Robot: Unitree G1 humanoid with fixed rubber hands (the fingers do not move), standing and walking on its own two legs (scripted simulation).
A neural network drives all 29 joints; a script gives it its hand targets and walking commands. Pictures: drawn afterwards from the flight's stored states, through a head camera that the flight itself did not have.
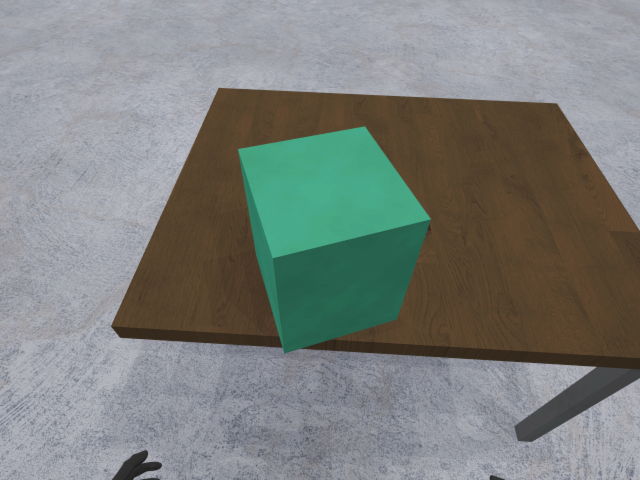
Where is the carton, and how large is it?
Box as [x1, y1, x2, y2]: [238, 127, 430, 353]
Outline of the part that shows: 365,127 353,128 238,149 256,255 284,353 396,319 430,219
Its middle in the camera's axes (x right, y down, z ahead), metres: +0.01 +0.01 +0.61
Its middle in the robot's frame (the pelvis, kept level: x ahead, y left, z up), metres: +0.45 +0.00 +0.01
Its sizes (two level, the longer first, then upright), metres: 0.210 0.200 0.250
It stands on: a table, 0.64 m high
